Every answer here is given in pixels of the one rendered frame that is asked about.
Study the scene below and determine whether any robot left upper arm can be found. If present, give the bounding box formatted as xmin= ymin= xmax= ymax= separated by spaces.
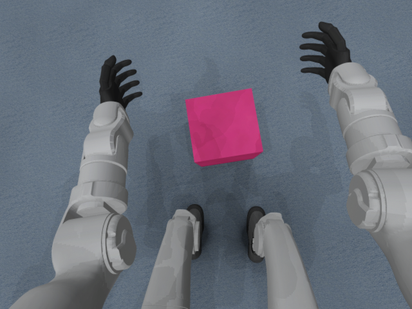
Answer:
xmin=9 ymin=212 xmax=136 ymax=309

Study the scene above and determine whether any left robot hand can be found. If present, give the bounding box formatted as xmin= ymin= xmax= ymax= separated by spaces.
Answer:
xmin=99 ymin=55 xmax=142 ymax=110

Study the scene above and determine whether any robot right forearm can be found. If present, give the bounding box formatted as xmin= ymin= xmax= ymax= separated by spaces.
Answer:
xmin=328 ymin=62 xmax=412 ymax=175

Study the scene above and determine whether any carton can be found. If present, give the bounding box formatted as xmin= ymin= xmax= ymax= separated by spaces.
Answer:
xmin=185 ymin=88 xmax=263 ymax=167

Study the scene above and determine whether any robot left forearm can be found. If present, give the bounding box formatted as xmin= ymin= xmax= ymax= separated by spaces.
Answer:
xmin=51 ymin=101 xmax=134 ymax=270

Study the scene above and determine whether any robot left foot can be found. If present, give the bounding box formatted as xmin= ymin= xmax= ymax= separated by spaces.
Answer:
xmin=187 ymin=204 xmax=204 ymax=259

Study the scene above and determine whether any robot right shin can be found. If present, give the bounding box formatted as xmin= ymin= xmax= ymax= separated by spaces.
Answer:
xmin=252 ymin=212 xmax=292 ymax=256

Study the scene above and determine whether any right robot hand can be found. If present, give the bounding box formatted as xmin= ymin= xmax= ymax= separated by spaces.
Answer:
xmin=299 ymin=22 xmax=352 ymax=83

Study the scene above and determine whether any robot right upper arm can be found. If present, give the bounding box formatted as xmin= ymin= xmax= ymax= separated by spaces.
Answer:
xmin=346 ymin=169 xmax=412 ymax=309

